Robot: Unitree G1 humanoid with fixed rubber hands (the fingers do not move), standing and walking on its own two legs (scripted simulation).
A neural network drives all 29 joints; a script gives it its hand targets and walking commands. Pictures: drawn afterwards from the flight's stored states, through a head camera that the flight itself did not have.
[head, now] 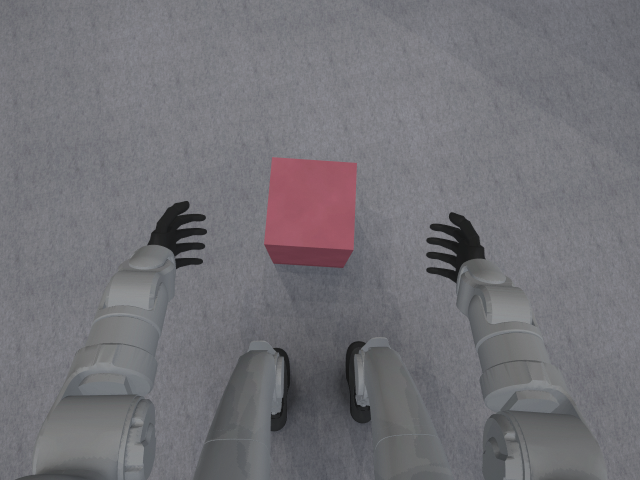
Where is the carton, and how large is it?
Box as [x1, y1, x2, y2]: [264, 157, 356, 267]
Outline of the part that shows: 272,157 264,244 273,263 342,267 353,249 356,163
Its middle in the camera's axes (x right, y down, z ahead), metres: -0.02 -0.07 +1.00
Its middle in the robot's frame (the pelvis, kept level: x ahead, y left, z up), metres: +0.55 +0.00 -0.57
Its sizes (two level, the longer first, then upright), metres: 0.210 0.200 0.250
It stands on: the floor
